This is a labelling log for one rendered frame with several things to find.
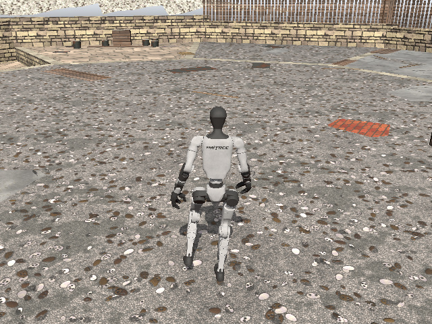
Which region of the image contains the left robot forearm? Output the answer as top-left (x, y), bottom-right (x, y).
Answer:
top-left (173, 163), bottom-right (189, 194)

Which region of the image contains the robot left thigh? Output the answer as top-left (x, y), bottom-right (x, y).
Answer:
top-left (190, 187), bottom-right (207, 223)

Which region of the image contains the right robot forearm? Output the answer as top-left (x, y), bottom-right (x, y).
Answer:
top-left (241, 164), bottom-right (251, 185)

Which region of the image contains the robot right upper arm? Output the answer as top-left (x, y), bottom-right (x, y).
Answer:
top-left (232, 136), bottom-right (248, 173)

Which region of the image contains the robot torso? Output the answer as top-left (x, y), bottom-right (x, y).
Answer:
top-left (201, 133), bottom-right (233, 203)

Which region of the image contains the left robot hand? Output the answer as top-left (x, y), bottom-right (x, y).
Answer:
top-left (170, 191), bottom-right (186, 209)

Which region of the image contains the right robot hand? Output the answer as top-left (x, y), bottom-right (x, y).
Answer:
top-left (236, 181), bottom-right (252, 194)

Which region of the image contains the robot left upper arm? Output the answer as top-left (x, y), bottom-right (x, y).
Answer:
top-left (183, 136), bottom-right (203, 173)

